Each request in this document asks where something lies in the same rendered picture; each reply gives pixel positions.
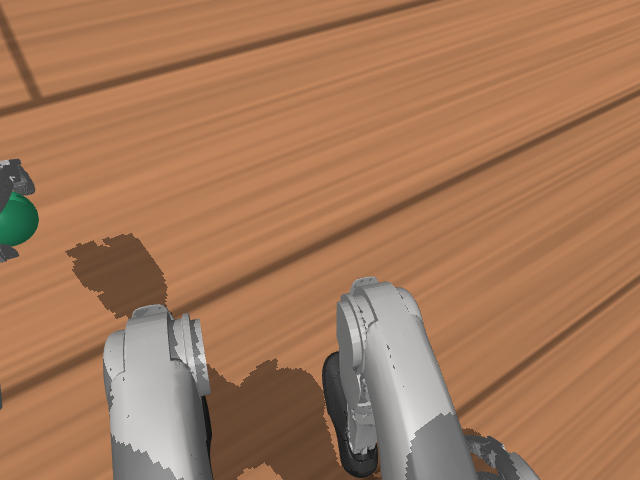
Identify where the right robot hand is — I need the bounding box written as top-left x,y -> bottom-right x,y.
464,435 -> 540,480

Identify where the right robot foot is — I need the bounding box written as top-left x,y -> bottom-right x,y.
322,351 -> 378,478

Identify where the left robot hand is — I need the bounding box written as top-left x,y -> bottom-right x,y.
0,159 -> 35,263

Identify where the ball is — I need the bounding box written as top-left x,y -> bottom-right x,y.
0,191 -> 39,247

